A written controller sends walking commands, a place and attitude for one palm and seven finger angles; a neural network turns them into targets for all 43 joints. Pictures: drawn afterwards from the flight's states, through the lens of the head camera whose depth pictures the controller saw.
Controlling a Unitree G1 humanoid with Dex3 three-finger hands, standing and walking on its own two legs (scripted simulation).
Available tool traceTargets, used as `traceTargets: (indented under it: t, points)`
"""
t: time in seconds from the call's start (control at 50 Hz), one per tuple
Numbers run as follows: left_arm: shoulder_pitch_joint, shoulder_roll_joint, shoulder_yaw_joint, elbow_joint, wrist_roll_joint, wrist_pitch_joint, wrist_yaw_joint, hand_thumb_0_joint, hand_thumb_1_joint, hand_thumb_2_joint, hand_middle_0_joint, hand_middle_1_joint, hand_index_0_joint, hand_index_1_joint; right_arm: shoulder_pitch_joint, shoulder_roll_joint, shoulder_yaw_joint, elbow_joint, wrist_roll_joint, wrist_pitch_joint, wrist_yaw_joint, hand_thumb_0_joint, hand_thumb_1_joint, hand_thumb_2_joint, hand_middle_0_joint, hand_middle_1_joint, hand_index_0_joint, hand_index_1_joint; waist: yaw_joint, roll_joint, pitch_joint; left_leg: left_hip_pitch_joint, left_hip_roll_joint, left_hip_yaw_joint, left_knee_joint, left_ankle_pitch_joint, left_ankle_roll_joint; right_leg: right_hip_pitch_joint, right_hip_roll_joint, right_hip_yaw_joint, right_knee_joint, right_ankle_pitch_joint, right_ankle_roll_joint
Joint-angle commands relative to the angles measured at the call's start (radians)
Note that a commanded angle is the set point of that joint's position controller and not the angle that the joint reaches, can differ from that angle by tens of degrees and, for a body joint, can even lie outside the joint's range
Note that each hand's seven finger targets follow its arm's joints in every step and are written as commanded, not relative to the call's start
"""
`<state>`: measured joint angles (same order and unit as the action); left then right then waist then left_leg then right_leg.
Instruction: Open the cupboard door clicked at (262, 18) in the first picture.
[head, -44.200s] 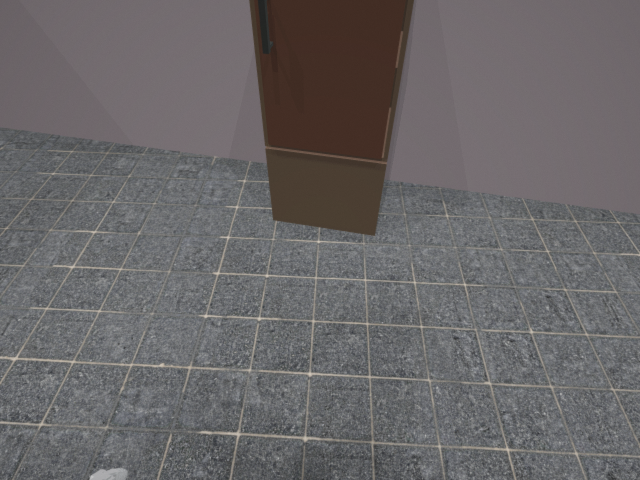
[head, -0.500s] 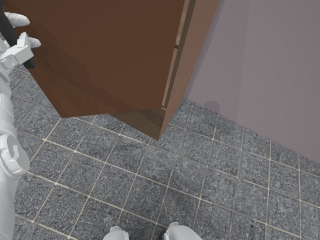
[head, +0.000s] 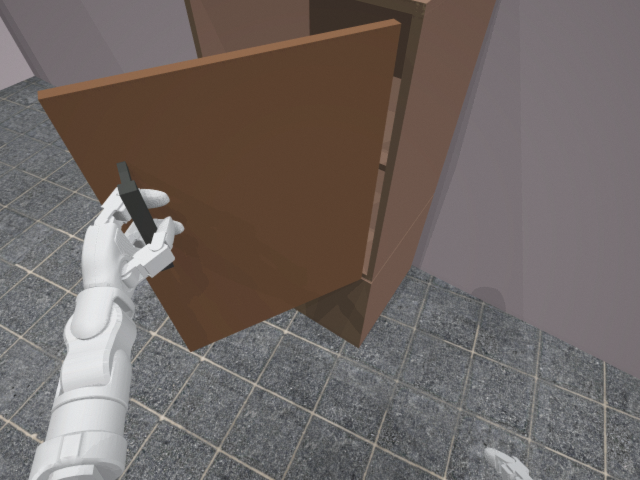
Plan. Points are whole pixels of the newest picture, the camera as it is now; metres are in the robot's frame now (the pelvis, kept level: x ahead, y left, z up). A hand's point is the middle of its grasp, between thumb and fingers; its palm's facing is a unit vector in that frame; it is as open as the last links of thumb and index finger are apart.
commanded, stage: pull the door open along its arc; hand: left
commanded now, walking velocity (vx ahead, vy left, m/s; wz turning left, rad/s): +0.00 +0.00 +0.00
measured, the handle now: (145, 219) +0.42 +0.22 +0.11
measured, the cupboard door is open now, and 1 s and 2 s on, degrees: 61 77 79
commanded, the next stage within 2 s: open thumb and fingers to let go in 0.36 s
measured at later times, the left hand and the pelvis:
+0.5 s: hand (227, 305) +0.29 +0.10 +0.11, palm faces +0.50 -0.87 +0.01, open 6.0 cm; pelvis -0.02 -0.05 +0.01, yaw +5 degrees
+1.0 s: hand (227, 288) +0.31 +0.10 +0.11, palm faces +0.48 -0.88 +0.00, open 12.7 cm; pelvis -0.03 -0.04 +0.01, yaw +5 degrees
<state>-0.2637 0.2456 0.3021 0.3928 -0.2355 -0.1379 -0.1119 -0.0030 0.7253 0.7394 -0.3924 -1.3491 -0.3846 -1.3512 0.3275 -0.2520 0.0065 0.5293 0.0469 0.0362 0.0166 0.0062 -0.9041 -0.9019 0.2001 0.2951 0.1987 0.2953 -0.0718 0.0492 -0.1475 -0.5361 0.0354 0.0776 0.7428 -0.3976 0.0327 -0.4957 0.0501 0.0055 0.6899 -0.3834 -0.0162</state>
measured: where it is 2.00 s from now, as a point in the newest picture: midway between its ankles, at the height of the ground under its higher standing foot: outside the picture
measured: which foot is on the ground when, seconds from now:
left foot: down 0.00-1.00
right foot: down 0.00-1.00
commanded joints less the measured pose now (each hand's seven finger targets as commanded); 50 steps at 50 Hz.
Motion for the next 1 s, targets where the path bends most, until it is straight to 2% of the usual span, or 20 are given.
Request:
traceTargets:
  t: [0.0, 0.02, 0.06, 0.08, 0.1, 0.2, 0.26, 0.34, 0.42, 0.44, 0.48, 0.54, 0.58, 0.66, 0.8, 0.84, 0.86, 0.88, 0.94, 0.98]
  points:
    - [0.004, 0.171, 0.117, -0.375, 0.038, -0.015, 0.257, 0.000, 0.900, 0.900, -0.400, -1.350, -0.400, -1.350, -0.083, -0.095, -0.038, -0.132, -0.019, -0.049, -0.004, 0.000, -0.900, -0.900, 0.200, 0.300, 0.200, 0.300, 0.123, -0.035, -0.215, 0.163, -0.026, -0.050, -0.089, 0.481, -0.018, 0.218, -0.003, -0.054, -0.028, 0.526, -0.001]
    - [0.023, 0.164, 0.127, -0.417, 0.052, -0.004, 0.305, 0.000, 0.900, 0.900, -0.400, -1.350, -0.400, -1.350, -0.104, -0.086, -0.037, -0.131, -0.023, -0.044, -0.007, 0.000, -0.900, -0.900, 0.200, 0.300, 0.200, 0.300, 0.136, -0.041, -0.214, 0.166, -0.028, -0.048, -0.094, 0.466, -0.020, 0.237, -0.008, -0.049, -0.036, 0.522, -0.002]
    - [0.052, 0.096, 0.063, -0.473, 0.087, 0.021, 0.380, 0.000, 0.900, 0.900, -0.400, -1.350, -0.400, -1.350, -0.144, -0.072, -0.029, -0.129, -0.034, -0.030, -0.014, 0.000, -0.900, -0.900, 0.200, 0.300, 0.200, 0.300, 0.129, -0.034, -0.184, 0.177, -0.031, -0.046, -0.110, 0.421, -0.023, 0.249, -0.016, -0.042, -0.058, 0.494, -0.004]
    - [0.053, 0.109, 0.073, -0.490, 0.101, 0.028, 0.418, 0.000, 0.900, 0.900, -0.400, -1.350, -0.400, -1.350, -0.154, -0.071, -0.029, -0.124, -0.040, -0.022, -0.022, 0.000, -0.900, -0.900, 0.200, 0.300, 0.200, 0.300, 0.125, -0.088, -0.175, 0.178, -0.031, -0.050, -0.111, 0.402, -0.018, 0.264, -0.019, -0.032, -0.076, 0.484, -0.002]
    - [0.069, 0.064, 0.044, -0.491, 0.110, 0.045, 0.454, 0.000, 0.900, 0.900, -0.400, -1.350, -0.400, -1.350, -0.183, -0.060, -0.023, -0.124, -0.042, -0.013, -0.028, 0.000, -0.900, -0.900, 0.200, 0.300, 0.200, 0.300, 0.129, -0.088, -0.158, 0.176, -0.033, -0.047, -0.122, 0.374, -0.021, 0.272, -0.026, -0.025, -0.092, 0.464, -0.001]
    - [0.078, -0.024, -0.051, -0.557, 0.160, 0.076, 0.558, 0.000, 0.900, 0.900, -0.400, -1.350, -0.400, -1.350, -0.241, -0.034, -0.010, -0.108, -0.056, 0.013, -0.049, 0.000, -0.900, -0.900, 0.200, 0.300, 0.200, 0.300, 0.109, -0.077, -0.100, 0.215, -0.038, -0.048, -0.140, 0.321, -0.022, 0.294, -0.053, 0.010, -0.159, 0.450, 0.009]
    - [0.111, -0.078, -0.111, -0.578, 0.188, 0.085, 0.593, 0.000, 0.900, 0.900, -0.400, -1.350, -0.400, -1.350, -0.254, -0.024, -0.006, -0.103, -0.067, 0.018, -0.050, 0.000, -0.900, -0.900, 0.200, 0.300, 0.200, 0.300, 0.105, -0.064, -0.089, 0.231, -0.040, -0.052, -0.148, 0.316, -0.023, 0.306, -0.064, 0.016, -0.169, 0.475, 0.013]
    - [0.021, -0.142, -0.206, -0.584, 0.215, 0.067, 0.597, 0.000, 0.900, 0.900, -0.400, -1.350, -0.400, -1.350, -0.264, -0.025, -0.008, -0.091, -0.082, 0.009, -0.053, 0.000, -0.900, -0.900, 0.200, 0.300, 0.200, 0.300, 0.075, -0.073, -0.087, 0.238, -0.046, -0.062, -0.136, 0.289, -0.018, 0.285, -0.084, 0.036, -0.179, 0.481, 0.025]
    - [-0.039, -0.255, -0.343, -0.578, 0.221, 0.042, 0.590, 0.000, 0.900, 0.900, -0.400, -1.350, -0.400, -1.350, -0.262, -0.030, -0.013, -0.079, -0.091, -0.015, -0.051, 0.000, -0.900, -0.900, 0.200, 0.300, 0.200, 0.300, 0.056, -0.108, -0.096, 0.244, -0.049, -0.074, -0.121, 0.275, -0.015, 0.256, -0.095, 0.033, -0.168, 0.488, 0.035]
    - [-0.125, -0.243, -0.348, -0.558, 0.225, 0.035, 0.594, 0.000, 0.900, 0.900, -0.400, -1.350, -0.400, -1.350, -0.263, -0.035, -0.014, -0.061, -0.088, -0.019, -0.054, 0.000, -0.900, -0.900, 0.200, 0.300, 0.200, 0.300, 0.038, -0.105, -0.087, 0.236, -0.049, -0.079, -0.113, 0.261, -0.015, 0.231, -0.099, 0.036, -0.167, 0.467, 0.034]
    - [-0.139, -0.212, -0.323, -0.518, 0.236, 0.022, 0.598, 0.000, 0.760, 0.840, -0.390, -1.335, -0.390, -1.335, -0.256, -0.038, -0.020, -0.047, -0.091, -0.024, -0.060, 0.000, -0.900, -0.900, 0.200, 0.300, 0.200, 0.300, 0.046, -0.113, -0.095, 0.231, -0.051, -0.080, -0.109, 0.238, -0.013, 0.225, -0.100, 0.047, -0.181, 0.409, 0.032]
    - [-0.211, -0.219, -0.320, -0.442, 0.227, 0.014, 0.592, 0.000, 0.550, 0.750, -0.375, -1.313, -0.375, -1.313, -0.258, -0.037, -0.019, -0.030, -0.086, -0.028, -0.068, 0.000, -0.900, -0.900, 0.200, 0.300, 0.200, 0.300, 0.047, -0.139, -0.093, 0.209, -0.059, -0.083, -0.111, 0.202, -0.011, 0.212, -0.109, 0.059, -0.196, 0.342, 0.036]
    - [-0.191, -0.205, -0.297, -0.405, 0.214, 0.010, 0.584, 0.000, 0.410, 0.690, -0.365, -1.298, -0.365, -1.298, -0.252, -0.042, -0.022, -0.027, -0.085, -0.030, -0.073, 0.000, -0.900, -0.900, 0.200, 0.300, 0.200, 0.300, 0.062, -0.166, -0.110, 0.204, -0.061, -0.084, -0.117, 0.203, -0.010, 0.234, -0.109, 0.061, -0.204, 0.338, 0.036]
    - [-0.257, -0.216, -0.288, -0.344, 0.192, -0.001, 0.576, 0.000, 0.130, 0.570, -0.345, -1.268, -0.345, -1.268, -0.245, -0.044, -0.022, -0.015, -0.081, -0.041, -0.077, 0.000, -0.900, -0.900, 0.200, 0.300, 0.200, 0.300, 0.062, -0.149, -0.110, 0.204, -0.061, -0.082, -0.125, 0.199, -0.010, 0.220, -0.105, 0.053, -0.202, 0.324, 0.036]
    - [-0.271, -0.244, -0.311, -0.314, 0.211, -0.019, 0.590, 0.000, -0.360, 0.360, -0.310, -1.215, -0.310, -1.215, -0.219, -0.046, -0.028, -0.018, -0.083, -0.053, -0.065, 0.000, -0.900, -0.900, 0.200, 0.300, 0.200, 0.300, 0.062, -0.136, -0.134, 0.220, -0.058, -0.076, -0.127, 0.236, -0.007, 0.207, -0.086, 0.015, -0.169, 0.343, 0.023]
    - [-0.278, -0.218, -0.288, -0.310, 0.214, -0.021, 0.596, 0.000, -0.500, 0.300, -0.300, -1.200, -0.300, -1.200, -0.220, -0.047, -0.028, -0.017, -0.082, -0.053, -0.065, 0.000, -0.900, -0.900, 0.200, 0.300, 0.200, 0.300, 0.067, -0.143, -0.131, 0.215, -0.057, -0.077, -0.128, 0.232, -0.008, 0.206, -0.086, 0.016, -0.171, 0.329, 0.020]
    - [-0.269, -0.244, -0.307, -0.314, 0.215, -0.021, 0.596, 0.000, -0.500, 0.300, -0.300, -1.200, -0.300, -1.200, -0.222, -0.045, -0.028, -0.023, -0.084, -0.054, -0.063, 0.000, -0.900, -0.900, 0.200, 0.300, 0.200, 0.300, 0.067, -0.146, -0.132, 0.219, -0.057, -0.074, -0.128, 0.234, -0.006, 0.204, -0.082, 0.011, -0.169, 0.326, 0.020]
    - [-0.273, -0.228, -0.295, -0.313, 0.217, -0.021, 0.599, 0.000, -0.500, 0.300, -0.300, -1.200, -0.300, -1.200, -0.221, -0.047, -0.029, -0.022, -0.083, -0.054, -0.063, 0.000, -0.900, -0.900, 0.200, 0.300, 0.200, 0.300, 0.069, -0.139, -0.134, 0.223, -0.056, -0.076, -0.126, 0.238, -0.006, 0.202, -0.079, 0.009, -0.171, 0.320, 0.016]
    - [-0.272, -0.264, -0.325, -0.313, 0.222, -0.019, 0.606, 0.000, -0.500, 0.300, -0.275, -1.050, -0.275, -1.050, -0.227, -0.041, -0.026, -0.028, -0.083, -0.054, -0.060, 0.000, -0.900, -0.900, 0.200, 0.300, 0.200, 0.300, 0.070, -0.128, -0.125, 0.233, -0.054, -0.074, -0.129, 0.243, -0.007, 0.184, -0.069, -0.008, -0.161, 0.290, 0.008]
    - [-0.295, -0.247, -0.312, -0.294, 0.227, -0.013, 0.615, 0.000, -0.500, 0.300, -0.258, -0.950, -0.258, -0.950, -0.227, -0.043, -0.025, -0.022, -0.084, -0.051, -0.061, 0.000, -0.900, -0.900, 0.200, 0.300, 0.200, 0.300, 0.064, -0.134, -0.102, 0.231, -0.051, -0.078, -0.129, 0.230, -0.007, 0.165, -0.064, -0.014, -0.167, 0.252, 0.005]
